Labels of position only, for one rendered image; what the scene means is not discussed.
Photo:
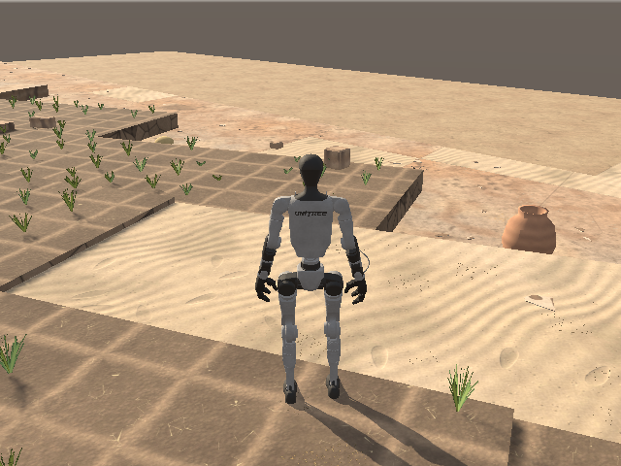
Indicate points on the right robot forearm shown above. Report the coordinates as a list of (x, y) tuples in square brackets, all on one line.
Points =
[(355, 263)]

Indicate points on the robot left upper arm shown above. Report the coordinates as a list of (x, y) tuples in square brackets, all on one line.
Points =
[(280, 206)]

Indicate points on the robot left thigh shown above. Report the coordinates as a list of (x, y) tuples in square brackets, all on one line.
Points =
[(287, 292)]

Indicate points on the left robot forearm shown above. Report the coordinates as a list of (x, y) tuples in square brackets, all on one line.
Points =
[(266, 261)]

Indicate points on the robot right hand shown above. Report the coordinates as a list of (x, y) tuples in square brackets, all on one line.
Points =
[(361, 290)]

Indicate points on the robot right shin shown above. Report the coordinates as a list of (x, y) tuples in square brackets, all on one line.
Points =
[(333, 354)]

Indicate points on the robot right upper arm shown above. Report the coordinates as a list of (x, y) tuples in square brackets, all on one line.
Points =
[(341, 206)]

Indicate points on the robot left hand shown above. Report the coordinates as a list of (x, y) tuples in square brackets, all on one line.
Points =
[(260, 288)]

